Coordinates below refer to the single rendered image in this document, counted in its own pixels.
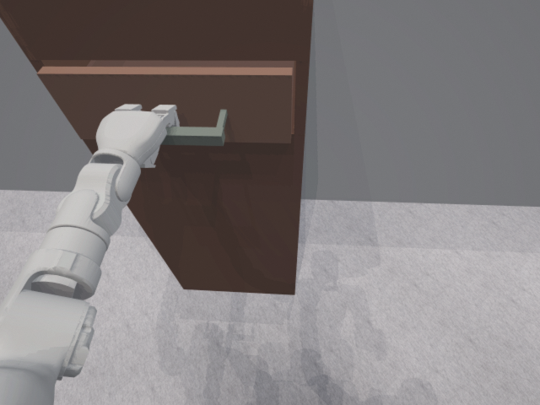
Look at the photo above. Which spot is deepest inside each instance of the handle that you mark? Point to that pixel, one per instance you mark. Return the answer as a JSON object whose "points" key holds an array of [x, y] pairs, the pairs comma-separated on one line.
{"points": [[201, 136]]}

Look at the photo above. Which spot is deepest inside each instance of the cabinet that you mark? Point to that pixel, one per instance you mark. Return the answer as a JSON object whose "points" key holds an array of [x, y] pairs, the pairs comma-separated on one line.
{"points": [[223, 218]]}

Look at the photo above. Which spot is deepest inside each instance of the left robot forearm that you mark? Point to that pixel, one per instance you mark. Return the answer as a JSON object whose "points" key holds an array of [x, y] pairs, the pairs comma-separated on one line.
{"points": [[68, 260]]}

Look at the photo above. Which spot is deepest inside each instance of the robot left upper arm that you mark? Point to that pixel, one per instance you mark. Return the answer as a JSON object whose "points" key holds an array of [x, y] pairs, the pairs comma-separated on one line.
{"points": [[43, 338]]}

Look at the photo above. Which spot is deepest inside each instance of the drawer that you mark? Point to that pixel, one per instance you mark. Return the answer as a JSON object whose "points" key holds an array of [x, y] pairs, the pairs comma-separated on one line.
{"points": [[258, 95]]}

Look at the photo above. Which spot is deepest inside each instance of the robot left hand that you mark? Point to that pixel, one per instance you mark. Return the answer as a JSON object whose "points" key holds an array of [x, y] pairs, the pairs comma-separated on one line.
{"points": [[137, 133]]}

